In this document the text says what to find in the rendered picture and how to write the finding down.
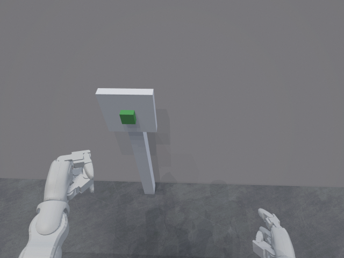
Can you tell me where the robot left hand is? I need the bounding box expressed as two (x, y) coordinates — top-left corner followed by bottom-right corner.
(44, 150), (94, 203)

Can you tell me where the robot right hand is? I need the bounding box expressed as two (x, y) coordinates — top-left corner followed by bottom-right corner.
(253, 208), (296, 258)

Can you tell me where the left robot forearm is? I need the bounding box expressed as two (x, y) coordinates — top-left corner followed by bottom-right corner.
(19, 200), (70, 258)

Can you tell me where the panel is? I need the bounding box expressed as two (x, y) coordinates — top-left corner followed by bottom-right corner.
(95, 88), (157, 194)

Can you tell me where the button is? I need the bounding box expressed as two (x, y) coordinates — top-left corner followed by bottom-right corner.
(119, 110), (136, 124)

